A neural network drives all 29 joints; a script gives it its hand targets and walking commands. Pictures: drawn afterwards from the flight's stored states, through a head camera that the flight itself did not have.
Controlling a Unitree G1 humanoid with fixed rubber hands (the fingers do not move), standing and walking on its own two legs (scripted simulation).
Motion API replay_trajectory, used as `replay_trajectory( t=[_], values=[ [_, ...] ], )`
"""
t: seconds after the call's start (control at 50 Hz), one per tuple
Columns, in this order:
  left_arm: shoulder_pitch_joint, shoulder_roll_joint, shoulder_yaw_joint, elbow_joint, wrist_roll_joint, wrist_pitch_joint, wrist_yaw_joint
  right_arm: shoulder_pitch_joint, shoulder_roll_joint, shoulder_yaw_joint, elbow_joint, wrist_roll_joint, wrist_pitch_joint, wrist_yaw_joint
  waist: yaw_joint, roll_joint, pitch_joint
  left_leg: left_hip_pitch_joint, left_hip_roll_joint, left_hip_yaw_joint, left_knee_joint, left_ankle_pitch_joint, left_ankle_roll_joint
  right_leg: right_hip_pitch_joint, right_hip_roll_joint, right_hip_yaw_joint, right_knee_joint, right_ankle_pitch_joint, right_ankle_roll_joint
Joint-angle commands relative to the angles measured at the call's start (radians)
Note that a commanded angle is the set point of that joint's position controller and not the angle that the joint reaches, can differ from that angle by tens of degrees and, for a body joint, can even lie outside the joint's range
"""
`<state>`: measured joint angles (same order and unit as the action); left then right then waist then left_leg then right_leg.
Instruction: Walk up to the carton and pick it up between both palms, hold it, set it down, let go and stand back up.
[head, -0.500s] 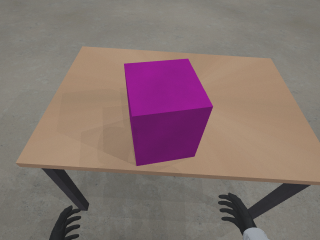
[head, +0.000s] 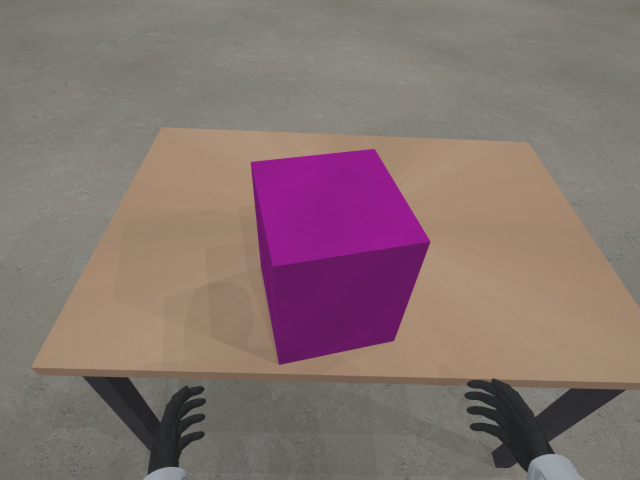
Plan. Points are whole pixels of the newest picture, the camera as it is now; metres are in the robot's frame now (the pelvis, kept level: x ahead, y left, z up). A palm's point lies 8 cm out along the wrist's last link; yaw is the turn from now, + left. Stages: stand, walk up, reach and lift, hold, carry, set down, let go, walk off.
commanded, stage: reach and lift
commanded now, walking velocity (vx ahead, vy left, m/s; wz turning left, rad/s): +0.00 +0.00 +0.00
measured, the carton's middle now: (326, 256) +0.44 +0.01 +0.00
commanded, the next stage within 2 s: none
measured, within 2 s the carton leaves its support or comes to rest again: neither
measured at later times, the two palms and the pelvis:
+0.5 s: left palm (206, 396) +0.22 +0.16 -0.02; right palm (533, 397) +0.23 -0.26 -0.02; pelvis +0.00 -0.02 -0.01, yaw -1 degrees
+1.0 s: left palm (194, 341) +0.27 +0.18 +0.02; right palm (511, 327) +0.31 -0.23 +0.03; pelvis -0.03 +0.00 +0.00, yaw -3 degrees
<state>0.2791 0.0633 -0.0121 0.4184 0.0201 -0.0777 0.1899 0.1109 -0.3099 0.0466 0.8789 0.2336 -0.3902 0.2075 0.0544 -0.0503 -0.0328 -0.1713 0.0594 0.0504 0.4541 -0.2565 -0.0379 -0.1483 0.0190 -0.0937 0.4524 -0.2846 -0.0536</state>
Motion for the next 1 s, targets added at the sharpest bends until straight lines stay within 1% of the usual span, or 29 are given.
replay_trajectory(
  t=[0.0,0.02,0.04,0.1,0.14,0.18,0.26,0.3,0.32,0.34,0.38,0.44,0.46,0.5,0.54,0.56,0.58,0.62,0.64,0.66,0.68,0.7,0.76,0.8,0.82,0.86,0.88,0.94,0.98],
  values=[
    [-0.121,0.026,0.008,-0.221,0.023,-0.083,0.019,-0.156,-0.226,-0.047,-0.122,0.056,-0.086,0.005,0.003,0.036,-0.092,0.08,-0.05,-0.038,-0.033,0.313,0.011,-0.037,-0.002,0.097,-0.089,0.296,-0.005],
    [-0.124,0.018,0.01,-0.226,0.023,-0.089,0.022,-0.162,-0.234,-0.04,-0.12,0.067,-0.095,0.005,0.002,0.031,-0.087,0.079,-0.052,-0.038,-0.032,0.319,0.012,-0.039,0.001,0.101,-0.09,0.296,-0.005],
    [-0.125,0.012,0.012,-0.233,0.016,-0.098,0.023,-0.179,-0.239,-0.034,-0.148,0.073,-0.108,0.003,0.004,0.005,-0.106,0.074,-0.052,-0.033,-0.028,0.321,0.017,-0.033,0.001,0.104,-0.085,0.314,0.0],
    [-0.118,-0.017,-0.002,-0.217,0.017,-0.112,0.029,-0.184,-0.254,-0.013,-0.132,0.101,-0.127,0.008,0.0,0.005,-0.104,0.076,-0.055,-0.037,-0.021,0.351,0.013,-0.011,0.009,0.107,-0.073,0.374,-0.002],
    [-0.143,-0.006,0.007,-0.209,0.005,-0.131,0.023,-0.204,-0.259,-0.006,-0.146,0.106,-0.138,0.0,-0.016,-0.052,-0.109,0.037,-0.059,-0.034,-0.02,0.316,0.025,0.011,0.001,0.119,-0.06,0.424,0.017],
    [-0.167,-0.027,-0.006,-0.209,0.008,-0.14,0.028,-0.218,-0.266,-0.004,-0.116,0.121,-0.143,0.008,-0.022,-0.028,-0.112,0.04,-0.054,-0.036,-0.028,0.296,0.017,0.002,0.006,0.116,-0.053,0.402,0.008],
    [-0.224,-0.022,0.008,-0.207,-0.002,-0.172,0.038,-0.272,-0.265,0.016,-0.154,0.146,-0.166,0.007,-0.007,-0.059,-0.133,-0.01,-0.06,-0.025,-0.016,0.26,0.027,0.015,-0.009,0.142,-0.036,0.415,0.022],
    [-0.277,-0.034,0.007,-0.218,-0.009,-0.194,0.049,-0.313,-0.257,0.03,-0.166,0.165,-0.177,0.009,-0.003,-0.066,-0.148,-0.04,-0.059,-0.022,-0.013,0.232,0.027,0.022,-0.018,0.161,-0.029,0.389,0.032],
    [-0.27,-0.036,0.014,-0.201,-0.001,-0.199,0.051,-0.308,-0.249,0.05,-0.154,0.174,-0.18,0.008,0.004,-0.072,-0.14,-0.052,-0.062,-0.018,-0.009,0.233,0.031,0.035,-0.021,0.169,-0.02,0.407,0.037],
    [-0.295,-0.031,0.018,-0.188,-0.013,-0.208,0.046,-0.334,-0.247,0.06,-0.183,0.179,-0.187,0.002,0.002,-0.101,-0.151,-0.082,-0.067,-0.016,-0.004,0.223,0.039,0.054,-0.031,0.188,-0.017,0.442,0.049],
    [-0.314,-0.042,0.033,-0.186,-0.006,-0.219,0.047,-0.354,-0.261,0.069,-0.166,0.196,-0.198,-0.005,-0.002,-0.097,-0.179,-0.108,-0.066,-0.017,0.003,0.217,0.034,0.086,-0.035,0.203,0.007,0.483,0.06],
    [-0.359,-0.045,0.06,-0.167,0.01,-0.203,0.043,-0.381,-0.253,0.102,-0.125,0.22,-0.189,-0.019,-0.005,-0.088,-0.186,-0.136,-0.074,-0.015,0.001,0.193,0.035,0.119,-0.058,0.244,0.003,0.542,0.075],
    [-0.385,-0.042,0.065,-0.171,0.018,-0.188,0.045,-0.402,-0.26,0.101,-0.1,0.23,-0.18,-0.021,-0.008,-0.058,-0.182,-0.135,-0.073,-0.016,-0.01,0.191,0.03,0.119,-0.051,0.236,0.008,0.545,0.068],
    [-0.414,-0.03,0.077,-0.193,0.02,-0.167,0.048,-0.446,-0.279,0.103,-0.11,0.239,-0.173,-0.026,-0.006,-0.054,-0.235,-0.102,-0.073,-0.01,-0.007,0.223,0.028,0.116,-0.035,0.217,0.019,0.569,0.06],
    [-0.449,-0.028,0.089,-0.205,0.011,-0.152,0.053,-0.494,-0.285,0.105,-0.139,0.244,-0.16,-0.031,0.003,-0.063,-0.259,-0.119,-0.075,-0.004,0.0,0.222,0.029,0.122,-0.041,0.234,0.013,0.56,0.065],
    [-0.458,-0.033,0.091,-0.201,0.0,-0.139,0.05,-0.514,-0.284,0.117,-0.159,0.246,-0.148,-0.034,0.005,-0.086,-0.26,-0.13,-0.074,-0.004,-0.002,0.219,0.033,0.133,-0.047,0.244,0.008,0.575,0.07],
    [-0.475,-0.022,0.102,-0.21,0.001,-0.129,0.05,-0.529,-0.286,0.112,-0.181,0.246,-0.139,-0.038,0.014,-0.083,-0.284,-0.135,-0.073,-0.003,-0.01,0.216,0.035,0.151,-0.051,0.253,0.008,0.58,0.073],
    [-0.503,-0.013,0.111,-0.226,-0.005,-0.11,0.049,-0.559,-0.284,0.112,-0.209,0.242,-0.12,-0.048,0.012,-0.102,-0.315,-0.144,-0.071,-0.002,-0.017,0.219,0.039,0.185,-0.057,0.263,0.006,0.621,0.084],
    [-0.522,-0.015,0.111,-0.233,-0.006,-0.098,0.047,-0.574,-0.284,0.107,-0.205,0.242,-0.108,-0.053,0.007,-0.089,-0.323,-0.152,-0.071,-0.006,-0.022,0.214,0.038,0.192,-0.063,0.268,0.006,0.641,0.085],
    [-0.543,-0.02,0.109,-0.224,-0.006,-0.082,0.043,-0.588,-0.278,0.11,-0.187,0.241,-0.092,-0.057,0.002,-0.09,-0.321,-0.153,-0.071,-0.005,-0.026,0.207,0.04,0.187,-0.059,0.266,0.009,0.639,0.083],
    [-0.563,-0.017,0.111,-0.231,-0.004,-0.068,0.043,-0.608,-0.278,0.109,-0.193,0.244,-0.081,-0.056,0.013,-0.064,-0.339,-0.14,-0.07,-0.004,-0.033,0.214,0.04,0.179,-0.052,0.254,0.006,0.63,0.072],
    [-0.58,-0.007,0.111,-0.256,-0.012,-0.063,0.046,-0.625,-0.288,0.09,-0.218,0.242,-0.073,-0.056,0.008,-0.059,-0.368,-0.13,-0.066,-0.005,-0.033,0.216,0.038,0.169,-0.05,0.251,0.0,0.602,0.068],
    [-0.623,-0.005,0.112,-0.251,-0.018,-0.035,0.049,-0.677,-0.3,0.076,-0.205,0.236,-0.032,-0.055,0.011,-0.058,-0.382,-0.114,-0.059,-0.004,-0.034,0.229,0.04,0.137,-0.038,0.24,-0.011,0.563,0.051],
    [-0.633,-0.008,0.098,-0.284,-0.031,-0.019,0.056,-0.703,-0.312,0.063,-0.231,0.232,-0.016,-0.052,0.02,-0.053,-0.424,-0.093,-0.051,-0.007,-0.033,0.249,0.04,0.114,-0.024,0.223,-0.01,0.537,0.041],
    [-0.655,-0.01,0.09,-0.286,-0.038,-0.008,0.057,-0.721,-0.316,0.054,-0.227,0.231,-0.003,-0.049,0.012,-0.052,-0.432,-0.077,-0.049,-0.008,-0.029,0.255,0.04,0.098,-0.018,0.217,-0.016,0.518,0.035],
    [-0.685,-0.013,0.079,-0.284,-0.05,0.02,0.061,-0.76,-0.328,0.042,-0.231,0.225,0.029,-0.042,0.013,-0.047,-0.436,-0.047,-0.041,-0.011,-0.033,0.243,0.042,0.044,-0.006,0.204,-0.034,0.44,0.018],
    [-0.703,-0.011,0.081,-0.262,-0.053,0.039,0.06,-0.781,-0.331,0.037,-0.226,0.219,0.05,-0.039,0.013,-0.059,-0.431,-0.055,-0.04,-0.009,-0.036,0.216,0.045,0.03,-0.013,0.214,-0.051,0.379,0.019],
    [-0.772,-0.006,0.072,-0.307,-0.062,0.083,0.076,-0.836,-0.34,0.007,-0.232,0.212,0.096,-0.027,0.026,-0.023,-0.463,-0.05,-0.031,-0.016,-0.038,0.211,0.043,-0.012,-0.007,0.207,-0.063,0.282,0.0],
    [-0.799,-0.003,0.059,-0.355,-0.066,0.113,0.09,-0.865,-0.352,-0.019,-0.251,0.203,0.118,-0.021,0.029,0.0,-0.484,0.0,-0.026,-0.016,-0.037,0.247,0.041,-0.047,0.011,0.178,-0.068,0.282,-0.018]
  ],
)
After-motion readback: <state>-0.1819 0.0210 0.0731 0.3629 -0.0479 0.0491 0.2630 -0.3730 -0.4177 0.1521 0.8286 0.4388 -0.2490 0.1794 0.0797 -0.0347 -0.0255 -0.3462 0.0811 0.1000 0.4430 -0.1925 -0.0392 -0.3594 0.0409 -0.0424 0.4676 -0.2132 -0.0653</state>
